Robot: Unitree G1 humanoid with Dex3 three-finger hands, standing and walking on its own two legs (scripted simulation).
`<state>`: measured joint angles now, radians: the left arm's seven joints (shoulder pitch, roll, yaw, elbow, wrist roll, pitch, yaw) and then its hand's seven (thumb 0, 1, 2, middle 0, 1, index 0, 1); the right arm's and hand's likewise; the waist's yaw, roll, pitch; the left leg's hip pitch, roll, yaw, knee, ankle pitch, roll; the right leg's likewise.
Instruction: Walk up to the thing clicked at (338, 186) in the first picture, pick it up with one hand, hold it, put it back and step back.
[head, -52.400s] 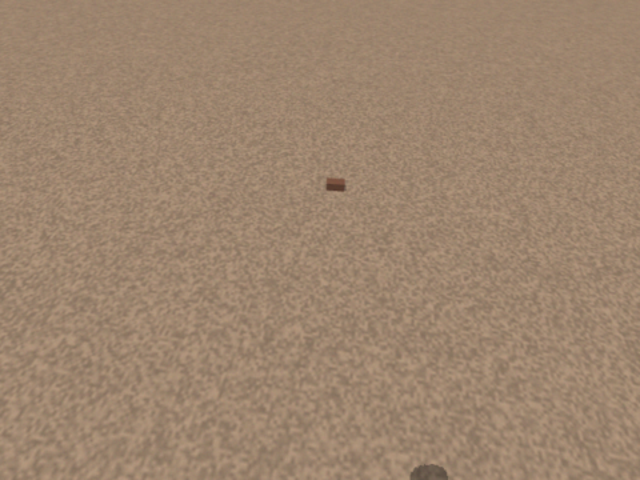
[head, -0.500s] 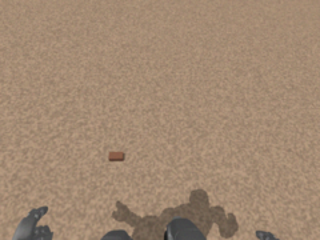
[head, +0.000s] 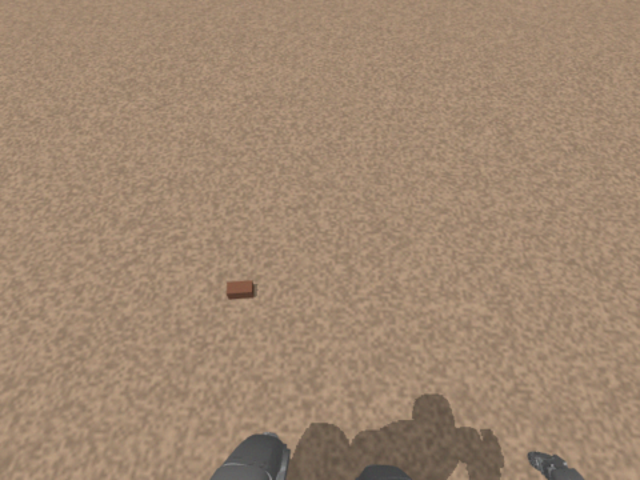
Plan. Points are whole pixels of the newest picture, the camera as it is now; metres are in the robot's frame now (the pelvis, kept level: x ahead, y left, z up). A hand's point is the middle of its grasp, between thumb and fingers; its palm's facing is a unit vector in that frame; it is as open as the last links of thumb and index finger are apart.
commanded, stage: step back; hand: left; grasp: from above
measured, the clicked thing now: (240, 289) +0.76 +0.26 -0.74
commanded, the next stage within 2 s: stand in 1.70 s
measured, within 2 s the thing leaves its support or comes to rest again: neither
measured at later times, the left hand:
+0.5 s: hand out of the picture -0.09 +0.25 -0.16, palm faces +0.00 -0.92 -0.40, open 7.4 cm
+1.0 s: hand out of the picture -0.25 +0.26 -0.14, palm faces +0.08 -0.92 -0.38, open 7.4 cm
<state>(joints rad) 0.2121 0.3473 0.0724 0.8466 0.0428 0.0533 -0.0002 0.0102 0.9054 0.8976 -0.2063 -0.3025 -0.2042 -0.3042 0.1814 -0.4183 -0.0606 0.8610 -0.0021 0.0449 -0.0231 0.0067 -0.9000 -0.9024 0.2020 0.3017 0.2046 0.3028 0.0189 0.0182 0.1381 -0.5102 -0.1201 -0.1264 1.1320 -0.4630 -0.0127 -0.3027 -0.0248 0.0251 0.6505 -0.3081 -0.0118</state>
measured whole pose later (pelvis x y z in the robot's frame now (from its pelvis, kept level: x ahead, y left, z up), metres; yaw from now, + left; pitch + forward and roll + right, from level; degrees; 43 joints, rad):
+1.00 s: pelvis -0.29 -0.03 +0.00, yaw +4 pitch -3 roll +1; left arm 0.23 0.41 0.07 0.98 0.02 0.02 -0.03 0.01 0.91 0.90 -0.20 -0.30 -0.20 -0.30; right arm 0.23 -0.34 -0.04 1.01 -0.05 -0.01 0.02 0.01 -0.90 -0.90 0.20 0.30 0.21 0.30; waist 0.00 -0.03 0.05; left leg -0.22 -0.01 0.00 0.57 -0.30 0.01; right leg -0.32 -0.02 0.02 0.72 -0.44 -0.02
